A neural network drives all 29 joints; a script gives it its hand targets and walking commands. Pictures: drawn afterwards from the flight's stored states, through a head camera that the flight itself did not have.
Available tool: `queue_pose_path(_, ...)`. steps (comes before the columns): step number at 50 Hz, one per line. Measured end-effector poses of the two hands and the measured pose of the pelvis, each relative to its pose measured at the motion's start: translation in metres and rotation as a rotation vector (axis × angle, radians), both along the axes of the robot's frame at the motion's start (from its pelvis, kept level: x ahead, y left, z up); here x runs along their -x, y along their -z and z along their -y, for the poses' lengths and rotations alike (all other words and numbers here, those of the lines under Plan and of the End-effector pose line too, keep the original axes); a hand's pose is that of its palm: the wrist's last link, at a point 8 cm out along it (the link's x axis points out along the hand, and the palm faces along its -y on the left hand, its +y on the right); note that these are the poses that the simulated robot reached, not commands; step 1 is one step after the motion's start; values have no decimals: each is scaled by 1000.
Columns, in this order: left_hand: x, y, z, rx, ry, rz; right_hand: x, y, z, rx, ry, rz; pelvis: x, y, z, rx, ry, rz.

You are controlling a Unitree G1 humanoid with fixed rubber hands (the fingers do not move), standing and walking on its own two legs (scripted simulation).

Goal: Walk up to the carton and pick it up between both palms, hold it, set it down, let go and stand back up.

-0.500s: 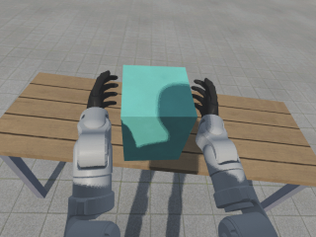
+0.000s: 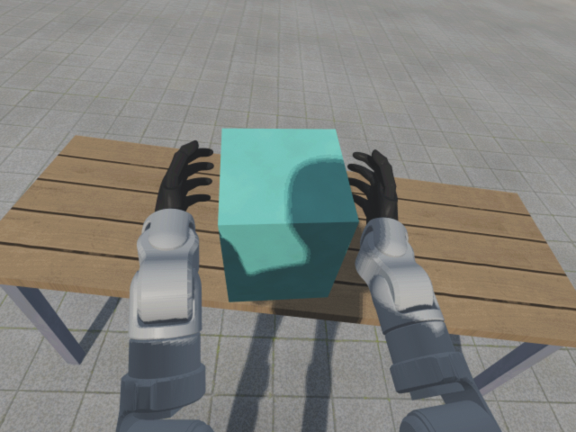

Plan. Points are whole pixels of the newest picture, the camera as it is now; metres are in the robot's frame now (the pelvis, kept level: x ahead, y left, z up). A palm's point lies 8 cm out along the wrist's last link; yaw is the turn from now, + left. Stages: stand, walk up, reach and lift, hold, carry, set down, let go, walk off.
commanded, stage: hold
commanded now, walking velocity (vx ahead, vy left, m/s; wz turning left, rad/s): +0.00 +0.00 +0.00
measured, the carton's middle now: (279, 220) +0.42 -0.01 +0.07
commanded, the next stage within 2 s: set down in 1.92 s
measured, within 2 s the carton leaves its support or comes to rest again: neither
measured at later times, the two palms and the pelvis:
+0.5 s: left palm (169, 207) +0.35 +0.13 +0.17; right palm (376, 210) +0.35 -0.12 +0.16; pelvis +0.00 +0.00 +0.00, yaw +0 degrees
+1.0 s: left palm (172, 207) +0.36 +0.13 +0.16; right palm (372, 211) +0.36 -0.12 +0.15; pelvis +0.01 +0.00 +0.00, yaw +0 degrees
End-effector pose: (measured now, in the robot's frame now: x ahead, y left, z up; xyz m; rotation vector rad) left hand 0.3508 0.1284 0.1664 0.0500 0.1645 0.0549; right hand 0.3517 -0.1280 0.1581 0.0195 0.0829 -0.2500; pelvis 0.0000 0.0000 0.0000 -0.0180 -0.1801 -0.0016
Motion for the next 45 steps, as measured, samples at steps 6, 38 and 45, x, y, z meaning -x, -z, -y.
queue_pose_path(6,7,2,-4,0,-5,2,4,3,-4,5,-10,1,2,0,-1,2,-6,-2)
queue_pose_path(38,1,8,-9,5,-16,-15,-3,4,-9,-2,-14,-6,-3,0,-3,4,-9,-9)
queue_pose_path(45,-5,9,-7,5,-14,-24,-10,7,-7,7,-17,-16,-5,0,-3,4,-9,-14)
